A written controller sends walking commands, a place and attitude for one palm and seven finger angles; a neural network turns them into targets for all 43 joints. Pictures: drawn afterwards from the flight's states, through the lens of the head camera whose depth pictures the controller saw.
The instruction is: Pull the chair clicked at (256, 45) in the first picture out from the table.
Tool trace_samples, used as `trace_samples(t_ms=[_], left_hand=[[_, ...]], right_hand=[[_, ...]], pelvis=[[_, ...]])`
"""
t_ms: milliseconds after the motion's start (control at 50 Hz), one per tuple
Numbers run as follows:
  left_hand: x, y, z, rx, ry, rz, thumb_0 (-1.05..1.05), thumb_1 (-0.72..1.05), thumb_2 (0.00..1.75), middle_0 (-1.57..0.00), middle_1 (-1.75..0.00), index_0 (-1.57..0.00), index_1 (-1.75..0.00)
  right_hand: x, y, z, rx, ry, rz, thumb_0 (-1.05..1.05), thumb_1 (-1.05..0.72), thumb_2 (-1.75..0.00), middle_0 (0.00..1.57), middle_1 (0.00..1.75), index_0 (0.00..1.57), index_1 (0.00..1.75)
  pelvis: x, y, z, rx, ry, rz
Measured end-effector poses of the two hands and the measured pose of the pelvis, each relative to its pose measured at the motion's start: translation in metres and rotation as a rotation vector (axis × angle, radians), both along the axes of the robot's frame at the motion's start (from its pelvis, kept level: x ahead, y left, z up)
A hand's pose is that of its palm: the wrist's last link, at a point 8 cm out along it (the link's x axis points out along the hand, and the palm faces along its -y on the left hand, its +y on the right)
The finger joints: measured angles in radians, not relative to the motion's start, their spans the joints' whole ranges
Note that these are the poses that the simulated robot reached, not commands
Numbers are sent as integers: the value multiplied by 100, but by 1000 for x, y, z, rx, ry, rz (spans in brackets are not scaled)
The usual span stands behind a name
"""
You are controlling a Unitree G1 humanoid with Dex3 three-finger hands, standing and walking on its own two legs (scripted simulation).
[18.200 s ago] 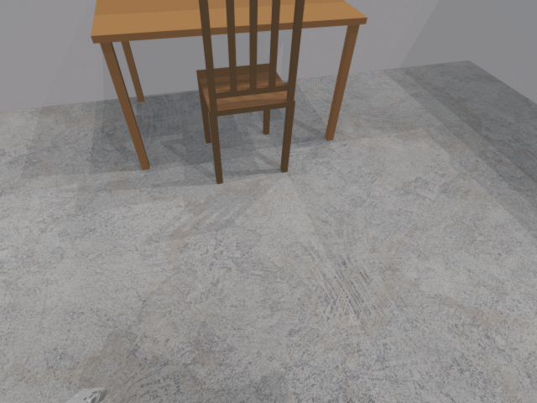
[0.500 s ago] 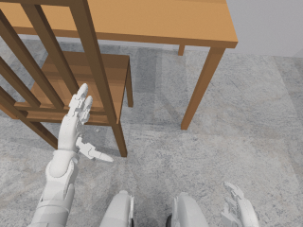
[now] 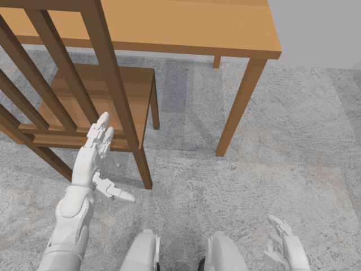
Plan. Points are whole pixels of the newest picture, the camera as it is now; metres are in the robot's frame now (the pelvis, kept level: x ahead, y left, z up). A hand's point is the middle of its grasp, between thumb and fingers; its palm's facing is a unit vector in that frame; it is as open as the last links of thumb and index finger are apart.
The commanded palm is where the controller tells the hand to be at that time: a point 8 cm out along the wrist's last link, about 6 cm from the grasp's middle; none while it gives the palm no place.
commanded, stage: aim the fingers beside a spindle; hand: left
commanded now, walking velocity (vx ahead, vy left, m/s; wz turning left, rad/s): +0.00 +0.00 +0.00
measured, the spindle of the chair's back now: (40, 85) +0.50 +0.36 +0.07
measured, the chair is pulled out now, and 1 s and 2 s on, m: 0.00 0.00 0.00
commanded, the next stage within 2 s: push the fingers through the gap in 1.52 s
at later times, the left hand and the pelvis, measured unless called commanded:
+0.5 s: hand (111, 155) +0.34 +0.16 +0.05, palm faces -0.01 -1.00 -0.07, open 16.9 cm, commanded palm +0.31 +0.21 +0.04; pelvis +0.00 -0.01 +0.00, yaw +0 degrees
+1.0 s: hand (121, 163) +0.34 +0.15 +0.01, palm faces -0.08 -1.00 -0.01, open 17.0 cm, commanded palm +0.32 +0.21 +0.04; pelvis +0.00 +0.00 +0.00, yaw +0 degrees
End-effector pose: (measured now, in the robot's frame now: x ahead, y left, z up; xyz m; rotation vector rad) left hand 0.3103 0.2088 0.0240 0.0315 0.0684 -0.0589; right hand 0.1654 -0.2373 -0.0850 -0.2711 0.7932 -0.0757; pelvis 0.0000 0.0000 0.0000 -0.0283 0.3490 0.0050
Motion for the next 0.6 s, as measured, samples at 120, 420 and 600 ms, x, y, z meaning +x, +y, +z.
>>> trace_samples(t_ms=[120, 420, 600], left_hand=[[3, 1, 15, 19, -97, 28, -2, -50, 30, -6, -8, -6, -8], [1, 0, 5, 6, -43, 36, -2, -50, 30, -6, -8, -6, -8], [8, 6, 15, 27, -42, 1, -2, -50, 30, -6, -8, -6, -8]], right_hand=[[-1, -3, -4, -8, -2, 3, 1, -90, -90, 20, 30, 20, 30], [-11, -10, -5, -8, 10, -16, 1, -90, -90, 21, 30, 20, 30], [-11, -8, -5, 7, 15, -11, 1, -90, -90, 20, 30, 20, 30]], pelvis=[[-2, -3, -3, 1, -1, -2], [-3, -7, -3, 8, -2, -7], [-3, -5, -1, 5, -6, 3]])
